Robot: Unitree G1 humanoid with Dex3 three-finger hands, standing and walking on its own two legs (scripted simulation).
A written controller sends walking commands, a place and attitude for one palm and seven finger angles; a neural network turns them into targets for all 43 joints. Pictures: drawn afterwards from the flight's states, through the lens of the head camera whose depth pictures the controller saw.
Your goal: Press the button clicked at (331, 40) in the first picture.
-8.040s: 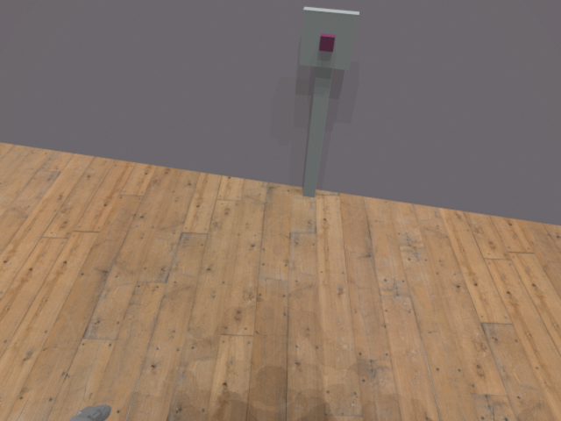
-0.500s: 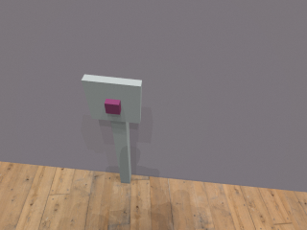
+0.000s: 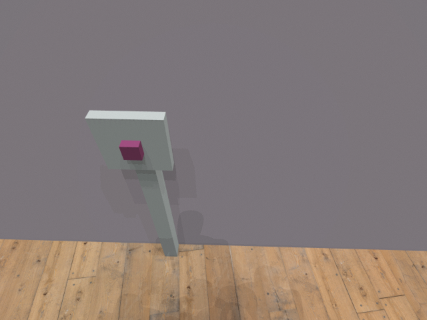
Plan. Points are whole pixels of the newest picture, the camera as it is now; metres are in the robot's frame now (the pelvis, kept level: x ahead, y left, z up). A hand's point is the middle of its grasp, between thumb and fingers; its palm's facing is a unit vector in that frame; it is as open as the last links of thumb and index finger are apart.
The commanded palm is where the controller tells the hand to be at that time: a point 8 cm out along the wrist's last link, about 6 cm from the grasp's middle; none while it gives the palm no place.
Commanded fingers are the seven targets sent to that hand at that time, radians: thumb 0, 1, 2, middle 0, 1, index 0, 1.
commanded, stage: come to a stop and stand still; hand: left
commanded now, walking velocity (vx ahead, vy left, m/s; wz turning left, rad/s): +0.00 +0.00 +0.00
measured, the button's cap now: (132, 149) +0.49 +0.23 +0.01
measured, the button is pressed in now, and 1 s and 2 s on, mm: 0 0 0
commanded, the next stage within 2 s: look again from close up in 0.24 s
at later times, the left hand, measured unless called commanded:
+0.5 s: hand out of the picture -0.06 +0.16 -0.18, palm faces +0.03 -0.99 -0.13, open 7.3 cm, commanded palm none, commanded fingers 0.00 0.90 0.90 -0.20 -0.30 -0.20 -0.30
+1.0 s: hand out of the picture -0.06 +0.22 -0.18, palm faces +0.04 -0.99 -0.17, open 7.3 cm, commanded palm none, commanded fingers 0.00 0.90 0.90 -0.20 -0.30 -0.20 -0.30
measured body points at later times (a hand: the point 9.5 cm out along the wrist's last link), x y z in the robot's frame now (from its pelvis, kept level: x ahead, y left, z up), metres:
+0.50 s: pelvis -0.03 +0.02 +0.00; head -0.03 +0.02 +0.45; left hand -0.06 +0.21 -0.17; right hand -0.03 -0.19 -0.16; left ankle +0.01 +0.14 -0.74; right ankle -0.01 -0.09 -0.74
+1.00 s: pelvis -0.04 +0.05 +0.00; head -0.06 +0.06 +0.45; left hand -0.06 +0.27 -0.17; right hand -0.03 -0.18 -0.15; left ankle +0.01 +0.14 -0.74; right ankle -0.01 -0.09 -0.74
